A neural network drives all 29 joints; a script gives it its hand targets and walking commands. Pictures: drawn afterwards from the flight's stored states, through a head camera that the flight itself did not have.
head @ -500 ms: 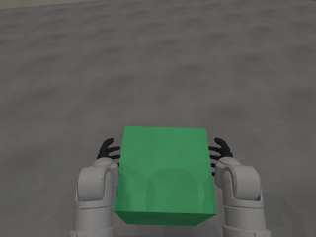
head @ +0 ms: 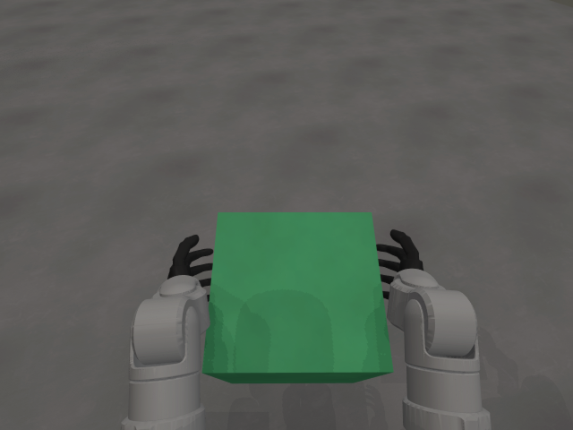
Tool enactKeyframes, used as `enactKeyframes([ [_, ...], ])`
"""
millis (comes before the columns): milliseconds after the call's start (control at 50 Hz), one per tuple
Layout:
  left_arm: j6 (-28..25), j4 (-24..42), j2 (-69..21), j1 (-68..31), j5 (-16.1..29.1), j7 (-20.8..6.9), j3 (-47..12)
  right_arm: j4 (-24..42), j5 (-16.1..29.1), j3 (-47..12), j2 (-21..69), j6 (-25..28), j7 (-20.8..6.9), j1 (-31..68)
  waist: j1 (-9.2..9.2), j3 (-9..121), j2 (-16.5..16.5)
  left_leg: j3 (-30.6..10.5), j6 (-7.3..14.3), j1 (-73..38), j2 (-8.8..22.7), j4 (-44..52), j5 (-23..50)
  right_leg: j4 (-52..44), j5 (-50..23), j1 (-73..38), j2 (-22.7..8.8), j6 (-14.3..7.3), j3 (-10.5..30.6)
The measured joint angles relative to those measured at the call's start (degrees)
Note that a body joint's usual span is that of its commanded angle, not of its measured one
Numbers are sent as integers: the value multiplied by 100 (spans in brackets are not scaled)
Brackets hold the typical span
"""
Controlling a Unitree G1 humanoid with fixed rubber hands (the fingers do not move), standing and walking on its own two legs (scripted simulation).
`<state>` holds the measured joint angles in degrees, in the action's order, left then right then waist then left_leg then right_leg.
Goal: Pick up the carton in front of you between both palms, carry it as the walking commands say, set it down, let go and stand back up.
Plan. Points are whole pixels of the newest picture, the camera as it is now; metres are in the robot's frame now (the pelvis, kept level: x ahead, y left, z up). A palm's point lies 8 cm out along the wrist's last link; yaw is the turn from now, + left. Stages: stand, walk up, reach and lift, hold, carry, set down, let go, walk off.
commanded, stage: carry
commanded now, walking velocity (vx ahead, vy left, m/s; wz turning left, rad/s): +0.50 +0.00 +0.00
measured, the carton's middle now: (293, 307) +0.32 +0.00 -0.01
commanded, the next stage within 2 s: none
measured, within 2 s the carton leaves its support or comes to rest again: neither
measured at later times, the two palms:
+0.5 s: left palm (222, 133) +0.65 +0.13 +0.09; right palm (365, 132) +0.66 -0.15 +0.09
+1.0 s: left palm (250, 64) +0.99 +0.10 +0.09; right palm (355, 65) +1.00 -0.19 +0.08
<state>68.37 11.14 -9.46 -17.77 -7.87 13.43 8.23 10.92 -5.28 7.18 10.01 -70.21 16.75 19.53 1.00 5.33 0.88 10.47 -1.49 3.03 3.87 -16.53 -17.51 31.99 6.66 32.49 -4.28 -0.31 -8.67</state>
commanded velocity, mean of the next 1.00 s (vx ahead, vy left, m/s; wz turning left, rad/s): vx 0.50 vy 0.00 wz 0.00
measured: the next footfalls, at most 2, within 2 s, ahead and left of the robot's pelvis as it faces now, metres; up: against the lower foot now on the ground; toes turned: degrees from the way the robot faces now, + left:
right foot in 0.06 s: +0.22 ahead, -0.11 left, +0.00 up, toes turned -10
left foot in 0.52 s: +0.55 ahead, +0.10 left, +0.00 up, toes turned +11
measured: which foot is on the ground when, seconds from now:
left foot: down 0.00-0.10, up 0.12-0.50, down 0.52-0.96, up 0.98-1.00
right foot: up 0.00-0.04, down 0.06-0.56, up 0.58-0.90, down 0.92-1.00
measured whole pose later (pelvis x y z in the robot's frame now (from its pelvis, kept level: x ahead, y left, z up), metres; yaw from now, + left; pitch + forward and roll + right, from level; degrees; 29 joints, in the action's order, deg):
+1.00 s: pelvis +0.71 -0.06 -0.02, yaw +3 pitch +4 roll +0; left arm 68.8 8.7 -10.0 -19.6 -6.8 15.5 7.9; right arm 10.4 -7.8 8.4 9.7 -69.5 13.8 18.7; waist -0.9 7.0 -1.2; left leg 4.4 -1.6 10.6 6.6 -48.5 -27.6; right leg 33.3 10.7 26.2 -3.0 -4.5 -13.0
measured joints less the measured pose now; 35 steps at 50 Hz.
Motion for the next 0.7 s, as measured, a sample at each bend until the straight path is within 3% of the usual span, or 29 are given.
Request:
enactKeyframes([
  [60, 85, 12, -28, -101, -9, 20, 73, -25, -165, 34, 30, -54, -137, 96, -60, 239, -26, -50, -198, -330, 68, -439, -670, -496, -165, -414, 52, -53, -286],
  [80, 58, -109, -44, -151, -21, 13, 94, -104, -226, 70, 19, -37, -189, 125, -106, 326, -139, -87, -220, -267, 200, -878, -958, -343, -204, -441, 125, -170, -348],
  [100, 13, -265, -57, -186, -42, 11, 89, -198, -267, 118, 7, 0, -234, 113, -155, 384, -251, -226, -176, -18, 311, -1590, -986, -46, 16, -403, 187, -304, -411],
  [140, 15, -583, -73, -232, -67, 44, 57, -376, -328, 193, -12, 25, -313, -3, -203, 402, -248, -628, -54, 767, 184, -3315, -934, 78, 429, -548, 195, -458, -473],
  [200, 108, -810, -47, -150, -36, 73, 49, -567, -292, 145, -44, -60, -264, -123, -184, 246, -137, -643, 46, 1772, 7, -4494, -586, -433, 421, -1108, 165, -431, -496],
  [340, 138, -115, -37, -124, 250, 269, 114, -82, -188, 5, -18, -12, -186, -44, -299, -200, -82, -466, 108, 3067, 97, -3097, 389, -1421, 694, -2251, 298, -335, -336],
  [480, 136, -5, -72, -225, 74, 121, 47, 147, -325, 28, -11, -26, -312, -31, -183, 121, 52, 32, 206, 2935, -7, -1245, 1558, -1694, 1519, -3422, 203, -21, -264],
  [540, 108, -295, -42, -176, -90, -19, 117, -269, -356, 23, 7, 19, -306, 22, -143, 294, 112, 298, 447, 2429, -154, -913, 1641, -610, 2202, -3486, -29, 103, -227],
  [560, 72, -399, -33, -131, -113, -46, 187, -472, -352, -23, 10, 86, -287, 30, -85, 299, 193, 364, 527, 2418, -198, -1185, 1380, 346, 2070, -3151, -175, 78, -101],
  [620, 40, -657, 9, 15, -74, -30, 264, -875, -268, -97, -1, 130, -175, -3, 14, 149, 71, 331, 517, 2093, -131, -1225, 802, 3093, 1991, -1745, 77, 22, 526],
  [660, 80, -678, 29, 76, -9, 47, 177, -849, -175, -127, -43, 119, -137, -140, 27, 1, 16, 271, 387, 1725, -96, -876, 811, 3418, 1733, -1057, 115, -3, 553],
  [700, 65, -550, 26, 96, 44, 87, 74, -601, -45, -124, -73, 110, -52, -238, 33, -159, 8, 202, 357, 1384, -76, -549, 786, 2967, 1420, -548, 48, -25, 499],
])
